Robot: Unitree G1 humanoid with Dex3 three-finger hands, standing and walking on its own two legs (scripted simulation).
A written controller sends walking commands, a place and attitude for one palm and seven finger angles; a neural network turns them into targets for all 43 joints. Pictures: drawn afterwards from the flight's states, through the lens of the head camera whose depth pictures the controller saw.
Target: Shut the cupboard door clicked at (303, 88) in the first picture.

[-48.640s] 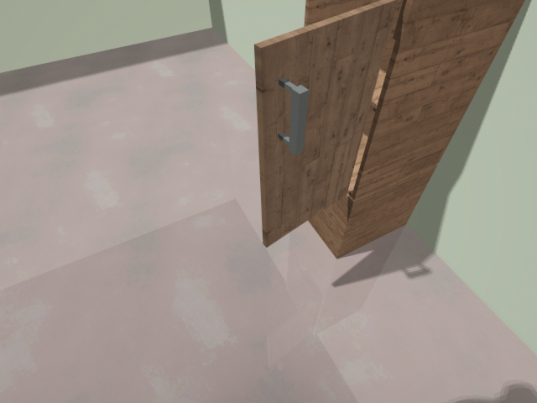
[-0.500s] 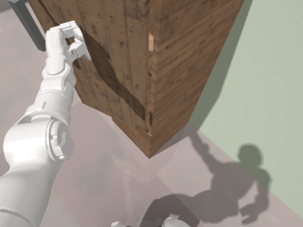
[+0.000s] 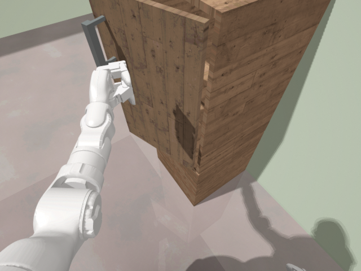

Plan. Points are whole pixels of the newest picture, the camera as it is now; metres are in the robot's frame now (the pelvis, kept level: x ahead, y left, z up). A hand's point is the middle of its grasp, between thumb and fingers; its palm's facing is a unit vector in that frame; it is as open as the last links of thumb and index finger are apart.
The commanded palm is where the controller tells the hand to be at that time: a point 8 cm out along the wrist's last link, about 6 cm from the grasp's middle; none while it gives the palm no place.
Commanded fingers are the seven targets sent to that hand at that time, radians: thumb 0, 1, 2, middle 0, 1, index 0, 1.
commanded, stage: draw the hand back to the body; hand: left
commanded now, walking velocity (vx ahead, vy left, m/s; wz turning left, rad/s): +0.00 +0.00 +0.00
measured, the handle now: (101, 44) +0.67 +0.20 +0.13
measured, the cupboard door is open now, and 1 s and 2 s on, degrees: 20 20 20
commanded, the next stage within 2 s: step back with the hand held close in 1.68 s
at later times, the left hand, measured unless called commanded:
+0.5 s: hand (91, 116) +0.39 +0.17 +0.15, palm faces +0.03 -1.00 +0.00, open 3.1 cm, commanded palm +0.35 +0.21 +0.16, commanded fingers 0.00 0.90 0.90 -1.27 -1.47 -1.27 -1.47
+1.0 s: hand (10, 174) +0.26 +0.25 +0.17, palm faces +0.30 -0.92 -0.26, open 3.9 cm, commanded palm +0.21 +0.29 +0.18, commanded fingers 0.00 0.90 0.90 -0.58 -0.72 -0.58 -0.72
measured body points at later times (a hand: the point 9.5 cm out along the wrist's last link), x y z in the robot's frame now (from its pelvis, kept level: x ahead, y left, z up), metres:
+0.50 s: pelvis +0.00 +0.02 +0.01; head +0.01 +0.01 +0.46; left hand +0.39 +0.22 +0.15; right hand +0.07 -0.24 -0.11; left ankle +0.01 +0.11 -0.72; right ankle -0.02 -0.07 -0.72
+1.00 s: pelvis +0.00 +0.03 +0.03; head -0.02 +0.01 +0.48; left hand +0.24 +0.30 +0.19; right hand +0.19 -0.17 -0.06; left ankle +0.01 +0.11 -0.72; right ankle -0.02 -0.07 -0.72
